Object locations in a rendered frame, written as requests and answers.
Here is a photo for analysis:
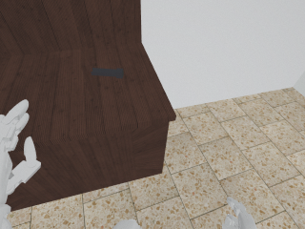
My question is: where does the left robot hand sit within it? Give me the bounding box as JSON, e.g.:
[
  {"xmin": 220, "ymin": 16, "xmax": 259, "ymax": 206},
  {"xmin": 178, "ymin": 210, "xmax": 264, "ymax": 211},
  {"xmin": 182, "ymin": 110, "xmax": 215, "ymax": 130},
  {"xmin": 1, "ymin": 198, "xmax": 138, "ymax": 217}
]
[{"xmin": 0, "ymin": 99, "xmax": 41, "ymax": 205}]

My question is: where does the left robot forearm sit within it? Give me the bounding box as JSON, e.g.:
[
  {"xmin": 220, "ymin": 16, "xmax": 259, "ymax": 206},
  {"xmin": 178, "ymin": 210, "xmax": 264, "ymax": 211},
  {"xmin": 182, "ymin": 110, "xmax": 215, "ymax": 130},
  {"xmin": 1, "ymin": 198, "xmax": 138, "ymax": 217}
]
[{"xmin": 0, "ymin": 204, "xmax": 12, "ymax": 229}]

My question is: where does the counter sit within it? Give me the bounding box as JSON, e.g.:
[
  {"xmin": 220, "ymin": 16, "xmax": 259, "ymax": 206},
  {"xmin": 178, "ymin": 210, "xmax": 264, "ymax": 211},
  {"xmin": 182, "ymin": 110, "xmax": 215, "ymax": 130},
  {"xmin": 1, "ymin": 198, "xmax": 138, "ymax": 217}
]
[{"xmin": 0, "ymin": 0, "xmax": 176, "ymax": 212}]

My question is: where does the tap lever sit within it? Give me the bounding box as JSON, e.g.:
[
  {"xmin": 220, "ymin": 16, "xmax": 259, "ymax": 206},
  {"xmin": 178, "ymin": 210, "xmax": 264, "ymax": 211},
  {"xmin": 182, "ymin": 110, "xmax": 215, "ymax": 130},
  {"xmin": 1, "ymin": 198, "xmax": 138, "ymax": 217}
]
[{"xmin": 91, "ymin": 68, "xmax": 124, "ymax": 79}]

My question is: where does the right robot hand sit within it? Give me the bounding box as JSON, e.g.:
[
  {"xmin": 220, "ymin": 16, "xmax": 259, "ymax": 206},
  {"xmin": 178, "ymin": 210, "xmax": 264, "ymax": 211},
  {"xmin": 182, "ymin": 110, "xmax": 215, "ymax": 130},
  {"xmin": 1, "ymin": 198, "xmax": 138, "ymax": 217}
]
[{"xmin": 222, "ymin": 197, "xmax": 257, "ymax": 229}]

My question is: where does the robot left thigh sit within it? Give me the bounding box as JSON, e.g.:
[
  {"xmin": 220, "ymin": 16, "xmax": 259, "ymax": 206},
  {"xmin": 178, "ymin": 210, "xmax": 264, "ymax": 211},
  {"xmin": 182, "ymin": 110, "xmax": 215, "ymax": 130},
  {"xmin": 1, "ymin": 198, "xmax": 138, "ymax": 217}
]
[{"xmin": 112, "ymin": 219, "xmax": 142, "ymax": 229}]

